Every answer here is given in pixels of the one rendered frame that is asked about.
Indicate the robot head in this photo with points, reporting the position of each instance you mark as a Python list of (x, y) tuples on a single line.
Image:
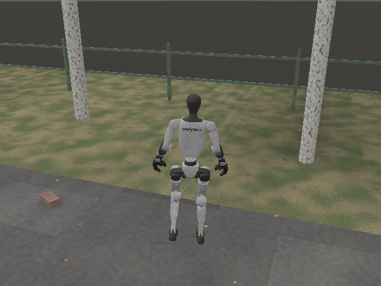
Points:
[(193, 104)]

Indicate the robot right thigh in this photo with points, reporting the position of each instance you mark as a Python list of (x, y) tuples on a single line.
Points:
[(203, 180)]

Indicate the right robot hand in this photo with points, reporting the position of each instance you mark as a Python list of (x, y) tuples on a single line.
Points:
[(225, 169)]

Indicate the left robot hand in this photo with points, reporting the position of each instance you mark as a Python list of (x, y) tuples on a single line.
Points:
[(158, 163)]

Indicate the right robot upper arm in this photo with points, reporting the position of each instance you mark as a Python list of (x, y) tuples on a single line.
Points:
[(210, 126)]

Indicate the left robot upper arm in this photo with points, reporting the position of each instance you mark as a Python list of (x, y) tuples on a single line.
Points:
[(174, 124)]

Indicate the robot right forearm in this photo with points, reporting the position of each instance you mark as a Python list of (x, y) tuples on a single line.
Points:
[(220, 157)]

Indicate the robot left forearm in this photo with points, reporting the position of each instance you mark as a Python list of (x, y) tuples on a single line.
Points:
[(160, 154)]

